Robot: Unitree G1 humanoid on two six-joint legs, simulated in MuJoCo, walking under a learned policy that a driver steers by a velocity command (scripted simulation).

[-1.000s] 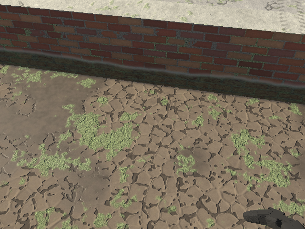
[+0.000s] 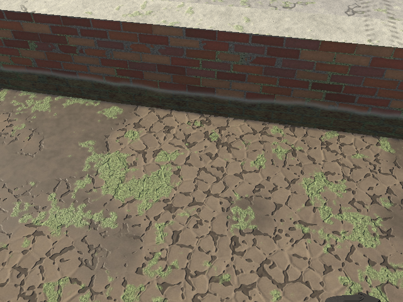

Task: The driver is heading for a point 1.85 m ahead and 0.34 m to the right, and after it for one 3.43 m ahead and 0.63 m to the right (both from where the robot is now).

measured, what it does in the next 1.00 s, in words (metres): stands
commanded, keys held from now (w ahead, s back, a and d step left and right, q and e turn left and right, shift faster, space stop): w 1.00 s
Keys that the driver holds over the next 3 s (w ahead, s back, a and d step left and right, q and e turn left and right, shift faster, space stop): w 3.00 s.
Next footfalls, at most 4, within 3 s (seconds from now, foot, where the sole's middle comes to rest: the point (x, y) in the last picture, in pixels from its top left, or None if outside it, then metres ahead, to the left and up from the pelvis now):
none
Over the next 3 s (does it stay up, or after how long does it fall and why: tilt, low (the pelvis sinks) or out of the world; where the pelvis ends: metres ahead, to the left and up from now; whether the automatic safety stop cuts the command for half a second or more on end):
stays up -0.01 0.00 0.00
